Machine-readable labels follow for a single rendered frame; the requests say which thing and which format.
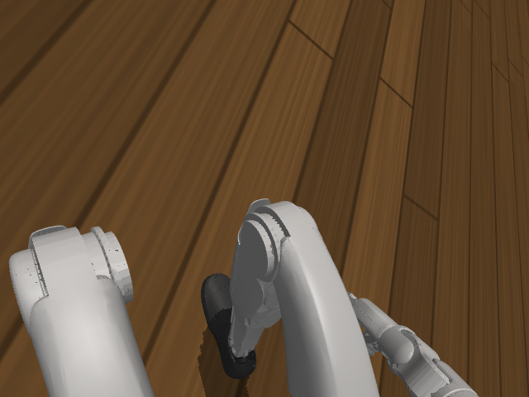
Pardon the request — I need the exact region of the right robot foot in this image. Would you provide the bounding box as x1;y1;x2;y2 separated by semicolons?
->
201;273;256;379

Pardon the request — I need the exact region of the right robot hand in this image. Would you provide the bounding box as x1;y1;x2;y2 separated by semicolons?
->
347;291;398;356

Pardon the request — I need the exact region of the right robot arm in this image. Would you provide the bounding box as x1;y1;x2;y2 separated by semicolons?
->
378;325;478;397

